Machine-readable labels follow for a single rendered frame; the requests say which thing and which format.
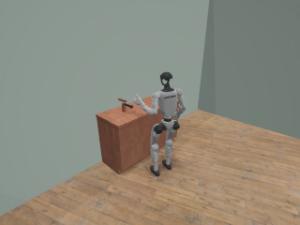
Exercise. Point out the left robot upper arm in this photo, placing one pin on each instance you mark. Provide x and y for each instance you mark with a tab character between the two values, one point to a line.
155	98

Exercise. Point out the left robot foot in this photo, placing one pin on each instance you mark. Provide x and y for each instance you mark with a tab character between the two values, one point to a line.
156	172

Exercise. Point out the right robot foot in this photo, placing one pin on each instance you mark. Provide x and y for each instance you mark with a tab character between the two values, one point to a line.
168	166

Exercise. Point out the robot right forearm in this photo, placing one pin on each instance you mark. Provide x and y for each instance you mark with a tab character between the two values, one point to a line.
179	112

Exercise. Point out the tap lever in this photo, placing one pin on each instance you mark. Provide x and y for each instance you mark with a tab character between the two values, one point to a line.
130	106

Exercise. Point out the left robot hand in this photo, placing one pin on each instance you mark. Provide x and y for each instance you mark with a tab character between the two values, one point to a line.
138	100

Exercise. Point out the robot foot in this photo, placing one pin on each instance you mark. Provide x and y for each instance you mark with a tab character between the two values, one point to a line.
168	166
156	172

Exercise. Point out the right robot upper arm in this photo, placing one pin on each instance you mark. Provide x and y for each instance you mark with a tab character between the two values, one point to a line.
180	98

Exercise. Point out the counter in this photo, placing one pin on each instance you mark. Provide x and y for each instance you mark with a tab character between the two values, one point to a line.
125	134

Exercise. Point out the robot left forearm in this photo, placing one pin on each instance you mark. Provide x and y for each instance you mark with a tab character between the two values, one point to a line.
146	108

